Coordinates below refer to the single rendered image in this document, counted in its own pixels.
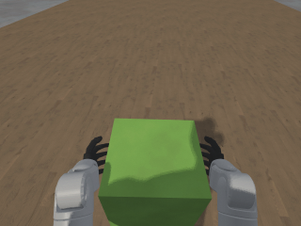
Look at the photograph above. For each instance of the left robot hand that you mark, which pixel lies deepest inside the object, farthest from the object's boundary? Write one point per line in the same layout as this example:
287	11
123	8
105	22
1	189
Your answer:
92	149

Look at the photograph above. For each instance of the robot left forearm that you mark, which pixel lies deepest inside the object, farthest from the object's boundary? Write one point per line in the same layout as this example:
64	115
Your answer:
74	195

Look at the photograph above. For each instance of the right robot hand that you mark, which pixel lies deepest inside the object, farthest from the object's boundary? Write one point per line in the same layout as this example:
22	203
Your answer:
214	152

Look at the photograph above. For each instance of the carton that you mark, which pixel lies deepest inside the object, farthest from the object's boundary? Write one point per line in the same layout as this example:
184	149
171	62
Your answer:
154	174

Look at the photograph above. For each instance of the robot right forearm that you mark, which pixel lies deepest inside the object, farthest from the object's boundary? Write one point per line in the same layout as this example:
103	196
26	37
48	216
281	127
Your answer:
236	194

